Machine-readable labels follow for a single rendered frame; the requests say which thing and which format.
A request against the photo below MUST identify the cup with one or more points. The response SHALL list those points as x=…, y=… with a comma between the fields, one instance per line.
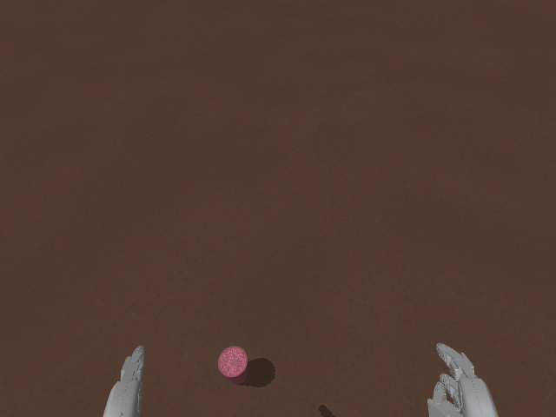
x=233, y=364

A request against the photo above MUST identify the left robot hand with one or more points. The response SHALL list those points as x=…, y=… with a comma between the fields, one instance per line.
x=125, y=396

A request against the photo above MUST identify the right robot hand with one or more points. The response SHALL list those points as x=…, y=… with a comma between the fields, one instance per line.
x=470, y=394

